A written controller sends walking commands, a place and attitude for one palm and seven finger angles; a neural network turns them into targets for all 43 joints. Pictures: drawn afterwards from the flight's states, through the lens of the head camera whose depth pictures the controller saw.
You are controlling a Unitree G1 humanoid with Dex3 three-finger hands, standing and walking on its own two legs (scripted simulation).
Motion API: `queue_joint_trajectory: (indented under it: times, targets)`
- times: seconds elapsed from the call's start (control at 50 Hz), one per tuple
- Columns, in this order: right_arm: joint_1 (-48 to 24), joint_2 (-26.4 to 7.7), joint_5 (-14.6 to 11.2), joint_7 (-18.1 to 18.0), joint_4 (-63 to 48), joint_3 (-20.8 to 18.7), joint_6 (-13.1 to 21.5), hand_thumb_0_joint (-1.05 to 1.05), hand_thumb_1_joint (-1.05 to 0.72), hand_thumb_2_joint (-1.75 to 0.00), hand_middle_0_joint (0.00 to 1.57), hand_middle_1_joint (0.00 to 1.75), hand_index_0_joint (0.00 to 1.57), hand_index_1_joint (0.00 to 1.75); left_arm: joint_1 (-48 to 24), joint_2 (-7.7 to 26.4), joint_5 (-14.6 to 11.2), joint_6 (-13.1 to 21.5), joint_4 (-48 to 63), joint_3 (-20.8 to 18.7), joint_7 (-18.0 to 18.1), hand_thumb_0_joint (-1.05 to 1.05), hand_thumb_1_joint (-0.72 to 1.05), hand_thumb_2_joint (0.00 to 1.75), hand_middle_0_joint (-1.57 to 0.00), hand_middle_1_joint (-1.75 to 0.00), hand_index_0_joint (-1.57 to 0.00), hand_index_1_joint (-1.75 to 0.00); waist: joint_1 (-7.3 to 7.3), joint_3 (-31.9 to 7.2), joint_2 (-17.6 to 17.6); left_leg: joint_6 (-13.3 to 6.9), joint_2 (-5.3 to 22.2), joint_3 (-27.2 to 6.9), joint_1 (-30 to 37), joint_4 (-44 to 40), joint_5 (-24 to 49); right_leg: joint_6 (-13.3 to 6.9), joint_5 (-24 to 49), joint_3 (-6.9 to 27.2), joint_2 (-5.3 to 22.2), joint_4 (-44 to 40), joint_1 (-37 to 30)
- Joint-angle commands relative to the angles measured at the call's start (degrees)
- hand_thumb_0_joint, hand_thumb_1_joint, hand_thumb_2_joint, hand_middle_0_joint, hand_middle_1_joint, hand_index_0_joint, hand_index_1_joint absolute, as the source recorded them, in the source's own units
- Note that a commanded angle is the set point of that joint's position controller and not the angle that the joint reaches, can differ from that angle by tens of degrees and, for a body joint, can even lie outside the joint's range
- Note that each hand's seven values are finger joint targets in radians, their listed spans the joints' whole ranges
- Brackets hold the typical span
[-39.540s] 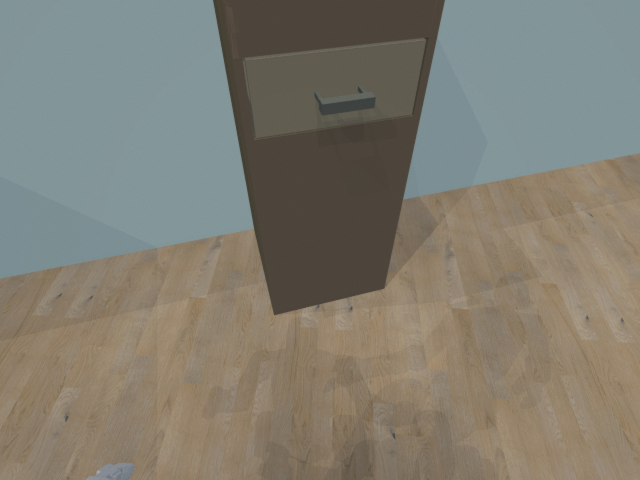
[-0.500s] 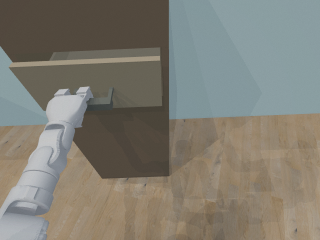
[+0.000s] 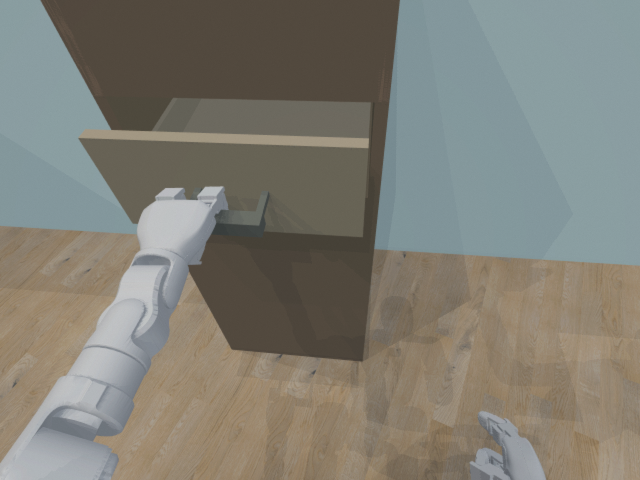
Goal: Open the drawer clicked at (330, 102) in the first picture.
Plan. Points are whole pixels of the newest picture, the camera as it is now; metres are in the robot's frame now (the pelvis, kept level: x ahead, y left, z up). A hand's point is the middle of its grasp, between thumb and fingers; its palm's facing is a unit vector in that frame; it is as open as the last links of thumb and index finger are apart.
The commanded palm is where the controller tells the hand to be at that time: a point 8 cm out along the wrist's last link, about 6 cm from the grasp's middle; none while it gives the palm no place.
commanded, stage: pull the drawer open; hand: left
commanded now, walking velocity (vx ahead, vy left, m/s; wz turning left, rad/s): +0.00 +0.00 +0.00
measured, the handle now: (225, 209) +0.44 +0.18 +0.08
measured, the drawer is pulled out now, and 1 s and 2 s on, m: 0.09 0.22 0.30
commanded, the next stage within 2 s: open the thumb to release the handle in 1.76 s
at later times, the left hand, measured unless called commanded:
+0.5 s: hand (174, 306) +0.30 +0.22 +0.06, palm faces +0.03 -0.10 -0.99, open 6.0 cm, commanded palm +0.26 +0.21 +0.12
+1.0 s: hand (162, 337) +0.26 +0.22 +0.06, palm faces +0.02 -0.09 -1.00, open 6.0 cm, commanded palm +0.24 +0.21 +0.12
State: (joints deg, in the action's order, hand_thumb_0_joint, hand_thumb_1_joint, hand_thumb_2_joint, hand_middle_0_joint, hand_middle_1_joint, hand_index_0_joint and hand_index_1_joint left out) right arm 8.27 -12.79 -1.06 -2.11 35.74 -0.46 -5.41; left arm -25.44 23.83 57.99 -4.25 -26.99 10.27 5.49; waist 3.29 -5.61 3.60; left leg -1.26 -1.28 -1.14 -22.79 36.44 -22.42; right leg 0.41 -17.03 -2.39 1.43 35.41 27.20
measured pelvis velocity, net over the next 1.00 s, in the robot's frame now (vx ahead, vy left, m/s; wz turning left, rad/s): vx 0.01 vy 0.00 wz -0.01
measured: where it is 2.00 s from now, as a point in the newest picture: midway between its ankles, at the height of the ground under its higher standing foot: outside the picture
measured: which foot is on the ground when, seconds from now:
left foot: down 0.00-1.00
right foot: down 0.00-1.00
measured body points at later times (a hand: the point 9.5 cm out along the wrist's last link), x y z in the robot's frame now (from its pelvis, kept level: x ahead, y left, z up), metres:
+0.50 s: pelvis +0.02 +0.00 +0.00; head +0.04 -0.03 +0.45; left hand +0.29 +0.22 +0.11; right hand +0.18 -0.25 -0.11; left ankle -0.05 +0.11 -0.72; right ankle +0.00 -0.13 -0.72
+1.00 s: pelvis +0.01 +0.00 +0.00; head +0.03 -0.04 +0.45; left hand +0.25 +0.22 +0.11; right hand +0.23 -0.19 -0.10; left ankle -0.05 +0.11 -0.72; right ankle +0.00 -0.13 -0.72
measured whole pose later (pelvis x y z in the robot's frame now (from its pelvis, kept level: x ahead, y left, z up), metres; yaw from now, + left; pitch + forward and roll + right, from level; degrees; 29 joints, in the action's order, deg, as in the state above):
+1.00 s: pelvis +0.01 +0.00 +0.00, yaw +0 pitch +5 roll -1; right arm 4.9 -11.5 1.3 -0.2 35.1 2.0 -4.8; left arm 10.1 22.8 57.9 -6.2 8.0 7.0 7.8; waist 6.6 -3.8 5.0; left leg -0.8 -0.5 -1.0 -16.4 35.2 -23.4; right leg 0.1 -18.0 -2.3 0.6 34.5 21.1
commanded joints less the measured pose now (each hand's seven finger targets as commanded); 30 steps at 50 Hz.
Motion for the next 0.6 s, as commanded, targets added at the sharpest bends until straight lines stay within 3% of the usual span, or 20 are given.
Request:
queue_joint_trajectory:
  times: [0.0,0.04,0.06,0.08,0.14,0.16,0.22,0.24,0.26,0.3,0.34,0.36,0.4,0.44,0.52,0.54,0.56,0.58]
  targets:
    - [0.8,-7.6,0.5,-0.7,-5.9,-2.9,1.9,0.0,-0.9,-0.9,0.2,0.3,0.2,0.3,-24.0,7.3,0.5,3.9,11.6,-3.5,1.8,0.0,0.9,0.9,-0.4,-1.35,-0.4,-1.35,-3.92,-16.2,-2.4,0.5,-0.1,0.6,6.5,-1.9,30.2,-2.8,18.9,-0.5,-3.0,-1.4,-8.8]
    - [0.6,-7.8,0.7,-0.5,-7.0,-3.1,1.8,0.0,-0.9,-0.9,0.2,0.3,0.2,0.3,-17.2,8.8,0.6,4.5,12.7,-5.7,1.9,0.0,0.9,0.9,-0.4,-1.35,-0.4,-1.35,-1.99,-18.5,-2.4,0.5,-0.2,0.9,6.4,-2.1,30.9,-2.8,19.5,-0.1,-2.9,-1.4,-11.4]
    - [0.2,-7.3,0.8,-0.3,-7.6,-3.0,1.8,0.0,-0.9,-0.9,0.2,0.3,0.2,0.3,-15.5,7.3,0.3,4.8,14.6,-4.6,1.7,0.0,0.9,0.9,-0.4,-1.35,-0.4,-1.35,-1.79,-19.6,-1.2,0.5,-0.2,0.9,6.5,-2.3,31.2,-2.8,19.7,-0.1,-2.8,-1.2,-12.1]
    - [0.0,-7.1,0.6,-0.1,-8.1,-3.1,1.9,0.0,-0.9,-0.9,0.2,0.3,0.2,0.3,-12.5,5.8,-0.4,5.0,15.8,-4.0,1.7,0.0,0.9,0.9,-0.4,-1.35,-0.4,-1.35,-1.65,-19.1,-2.2,0.4,-0.1,0.8,6.3,-2.2,31.3,-2.8,19.8,-0.2,-2.9,-1.1,-12.3]
    - [-0.8,-7.6,0.7,0.3,-9.0,-3.3,2.0,0.0,-0.9,-0.9,0.2,0.3,0.2,0.3,-5.0,7.3,-1.2,5.0,19.1,-6.2,1.9,0.0,0.9,0.9,-0.4,-1.35,-0.4,-1.35,-0.63,-19.0,-2.8,0.3,0.2,1.1,5.7,-2.7,32.1,-2.6,20.4,0.1,-2.9,-1.4,-14.0]
    - [-1.3,-7.3,0.6,0.4,-9.6,-3.0,2.2,0.0,-0.9,-0.9,0.2,0.3,0.2,0.3,-3.6,5.5,-1.8,5.0,21.3,-4.8,1.8,0.0,0.9,0.9,-0.4,-1.35,-0.4,-1.35,-0.83,-18.4,-3.0,0.1,0.2,1.1,5.2,-2.9,31.1,-2.4,20.2,0.0,-2.8,-1.4,-14.0]
    - [-2.3,-7.4,0.5,0.8,-10.3,-3.3,2.8,0.0,-0.9,-0.9,0.2,0.3,0.2,0.3,5.0,5.7,-2.5,4.5,27.5,-6.3,2.4,0.0,0.9,0.9,-0.4,-1.35,-0.4,-1.35,-0.08,-18.0,-3.4,0.0,0.5,1.2,6.0,-3.3,32.7,-2.3,21.2,0.2,-2.9,-1.5,-14.9]
    - [-2.7,-7.8,0.5,0.9,-10.4,-3.4,2.9,0.0,-0.9,-0.9,0.2,0.3,0.2,0.3,8.1,7.3,-2.9,4.3,28.9,-8.1,2.7,0.0,0.9,0.9,-0.4,-1.35,-0.4,-1.35,0.34,-17.5,-3.5,0.2,0.8,1.2,5.8,-3.6,33.0,-2.4,21.0,0.2,-2.9,-1.7,-15.7]
    - [-3.2,-7.4,0.6,1.0,-10.8,-3.1,3.2,0.0,-0.9,-0.9,0.2,0.3,0.2,0.3,10.0,5.7,-3.2,4.0,31.5,-6.8,2.8,0.0,0.9,0.9,-0.4,-1.35,-0.4,-1.35,0.35,-16.9,-2.7,0.1,0.7,1.2,5.7,-3.8,33.2,-2.3,21.5,0.1,-2.7,-1.6,-15.6]
    - [-3.7,-7.7,0.7,1.3,-10.8,-3.2,3.6,0.0,-0.9,-0.9,0.2,0.3,0.2,0.3,16.8,7.5,-3.1,3.4,35.7,-9.6,3.5,0.0,0.9,0.9,-0.4,-1.35,-0.4,-1.35,1.07,-16.9,-3.5,0.2,1.0,1.1,6.4,-3.7,36.1,-2.2,23.5,0.2,-2.8,-1.4,-16.3]
    - [-4.8,-7.6,0.7,1.8,-11.3,-3.1,3.8,0.0,-0.9,-0.9,0.2,0.3,0.2,0.3,21.8,6.9,-3.0,2.4,41.1,-9.3,4.2,0.0,0.9,0.9,-0.4,-1.35,-0.4,-1.35,1.27,-16.7,-1.9,0.6,1.4,1.0,7.6,-3.7,38.5,-2.2,23.5,-0.1,-2.6,-1.3,-16.2]
    - [-5.2,-7.2,0.8,2.0,-11.3,-2.8,4.1,0.0,-0.9,-0.9,0.2,0.3,0.2,0.3,22.1,5.0,-2.8,2.0,43.1,-7.5,4.6,0.0,0.9,0.9,-0.4,-1.35,-0.4,-1.35,0.71,-15.2,-1.7,0.7,1.4,0.8,7.7,-3.8,37.9,-2.0,22.6,-0.4,-2.6,-1.4,-14.9]
    - [-5.7,-7.2,0.9,2.2,-11.1,-2.7,4.4,0.0,-0.9,-0.9,0.2,0.3,0.2,0.3,24.7,4.7,-2.3,1.2,45.1,-7.4,5.3,0.0,0.9,0.9,-0.4,-1.35,-0.4,-1.35,0.35,-13.2,-1.0,0.7,1.5,0.8,7.9,-3.8,36.8,-2.0,21.1,-0.5,-2.8,-1.6,-13.5]
    - [-6.1,-7.7,1.1,2.2,-10.6,-2.7,4.5,0.0,-0.9,-0.9,0.2,0.3,0.2,0.3,25.0,8.0,-1.6,0.6,47.2,-9.9,6.1,0.0,0.9,0.9,-0.4,-1.35,-0.4,-1.35,0.46,-12.9,-1.1,1.0,1.6,0.9,8.6,-3.9,36.8,-2.2,21.4,-0.3,-2.8,-1.8,-14.2]
    - [-7.0,-6.4,1.4,2.7,-11.1,-1.8,4.7,0.0,-0.9,-0.9,0.2,0.3,0.2,0.3,32.6,5.1,-0.9,-0.3,51.2,-8.4,6.3,0.0,0.9,0.9,-0.4,-1.35,-0.4,-1.35,1.01,-13.4,-0.6,0.9,1.4,0.9,10.0,-3.3,39.2,-2.0,23.7,-0.5,-2.8,-1.4,-14.7]
    - [-7.3,-6.6,1.3,2.6,-11.0,-1.8,4.8,0.0,-0.9,-0.9,0.2,0.3,0.2,0.3,34.5,7.6,-1.0,-0.3,51.8,-10.7,6.6,0.0,0.9,0.9,-0.4,-1.35,-0.4,-1.35,1.27,-13.1,-1.3,1.1,1.6,1.0,9.9,-3.1,39.3,-2.0,23.8,-0.3,-2.8,-1.5,-15.2]
    - [-7.8,-6.2,1.4,2.9,-10.9,-1.5,4.5,0.0,-0.9,-0.9,0.2,0.3,0.2,0.3,34.5,5.7,-0.9,-0.4,52.9,-9.2,6.5,0.0,0.9,0.9,-0.4,-1.35,-0.4,-1.35,0.96,-12.6,-0.5,1.3,1.4,0.9,10.0,-3.4,39.0,-2.0,23.8,-0.4,-2.8,-1.6,-14.8]
    - [-7.6,-5.6,1.5,3.0,-11.4,-1.3,4.8,0.0,-0.9,-0.9,0.2,0.3,0.2,0.3,38.3,3.9,-1.2,-0.4,52.8,-8.1,6.3,0.0,0.9,0.9,-0.4,-1.35,-0.4,-1.35,1.21,-11.6,-2.1,0.9,1.5,0.8,9.8,-3.1,39.3,-1.8,23.4,-0.9,-2.8,-1.4,-14.4]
